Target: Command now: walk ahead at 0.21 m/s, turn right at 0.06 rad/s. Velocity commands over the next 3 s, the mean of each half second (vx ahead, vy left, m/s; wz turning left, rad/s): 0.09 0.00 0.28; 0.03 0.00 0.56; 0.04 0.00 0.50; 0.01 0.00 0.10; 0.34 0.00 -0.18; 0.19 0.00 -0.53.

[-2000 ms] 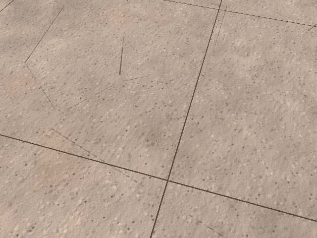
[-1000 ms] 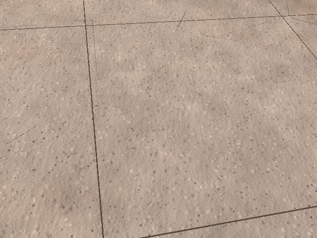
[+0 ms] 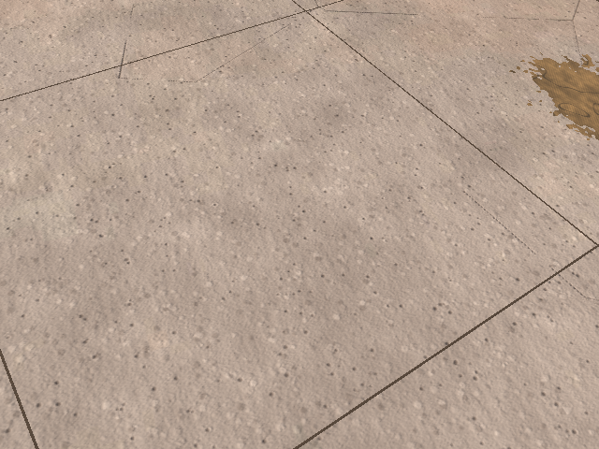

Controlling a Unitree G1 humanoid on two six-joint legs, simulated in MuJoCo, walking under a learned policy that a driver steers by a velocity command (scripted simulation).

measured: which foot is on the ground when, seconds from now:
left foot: down 0.00-0.20, up 0.22-0.56, down 0.58-1.00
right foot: up 0.00-0.16, down 0.18-0.58, up 0.60-1.00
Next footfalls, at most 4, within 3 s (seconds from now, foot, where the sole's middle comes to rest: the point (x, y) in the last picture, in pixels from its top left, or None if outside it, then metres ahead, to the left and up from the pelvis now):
0.18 right None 0.22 -0.13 -0.78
0.58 left None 0.14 0.11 -0.78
1.06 right None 0.23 -0.09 -0.78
1.46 left None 0.11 0.16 -0.78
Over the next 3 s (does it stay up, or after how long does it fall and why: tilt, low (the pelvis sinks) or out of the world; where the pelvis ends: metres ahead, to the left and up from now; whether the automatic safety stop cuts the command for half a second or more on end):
stays up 0.43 0.25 -0.01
